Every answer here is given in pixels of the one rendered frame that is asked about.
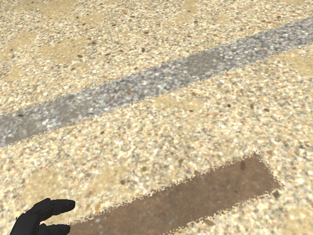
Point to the robot left hand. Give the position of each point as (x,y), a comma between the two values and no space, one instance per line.
(29,223)

